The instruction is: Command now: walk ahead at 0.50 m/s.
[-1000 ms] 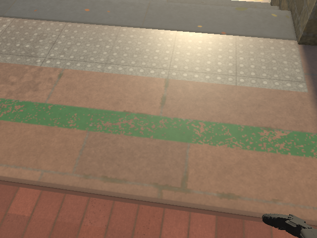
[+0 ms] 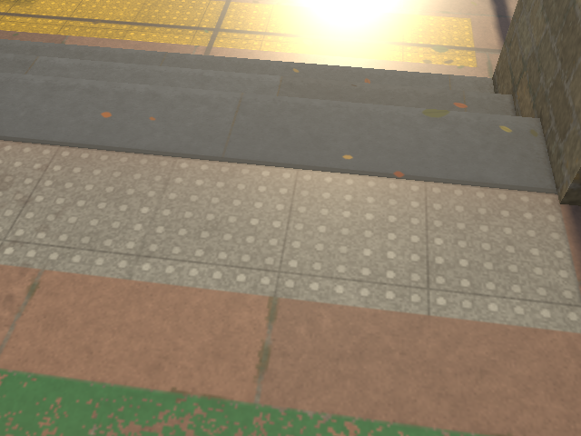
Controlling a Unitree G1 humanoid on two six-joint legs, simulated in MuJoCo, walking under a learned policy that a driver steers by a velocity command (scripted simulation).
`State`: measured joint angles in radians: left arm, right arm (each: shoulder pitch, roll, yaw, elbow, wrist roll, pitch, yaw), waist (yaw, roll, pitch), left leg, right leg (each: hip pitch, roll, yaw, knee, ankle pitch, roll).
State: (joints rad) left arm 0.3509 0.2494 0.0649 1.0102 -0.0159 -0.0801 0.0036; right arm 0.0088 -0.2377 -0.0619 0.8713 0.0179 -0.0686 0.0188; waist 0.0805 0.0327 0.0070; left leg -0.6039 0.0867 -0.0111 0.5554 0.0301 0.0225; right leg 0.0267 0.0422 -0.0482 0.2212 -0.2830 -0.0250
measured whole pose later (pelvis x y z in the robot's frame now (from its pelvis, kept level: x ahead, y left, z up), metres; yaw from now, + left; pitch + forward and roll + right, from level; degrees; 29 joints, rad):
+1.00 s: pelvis +0.49 -0.05 +0.00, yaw -20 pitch +2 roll -1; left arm 0.17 0.24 0.06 0.88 0.01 -0.04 0.00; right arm 0.08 -0.27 -0.06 0.89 0.00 -0.04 -0.02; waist 0.02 0.04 0.05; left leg -0.56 0.09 -0.04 0.69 -0.11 -0.04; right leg -0.18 0.09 -0.01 0.35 -0.20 -0.08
